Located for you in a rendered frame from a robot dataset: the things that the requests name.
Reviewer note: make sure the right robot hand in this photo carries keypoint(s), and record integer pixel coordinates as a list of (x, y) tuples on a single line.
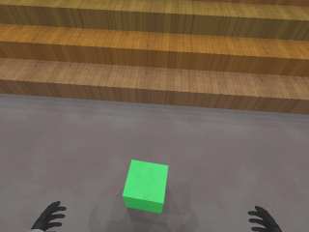
[(267, 221)]

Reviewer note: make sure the carton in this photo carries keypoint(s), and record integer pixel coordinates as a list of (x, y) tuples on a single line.
[(145, 186)]

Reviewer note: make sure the left robot hand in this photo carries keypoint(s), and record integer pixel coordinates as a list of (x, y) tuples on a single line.
[(43, 222)]

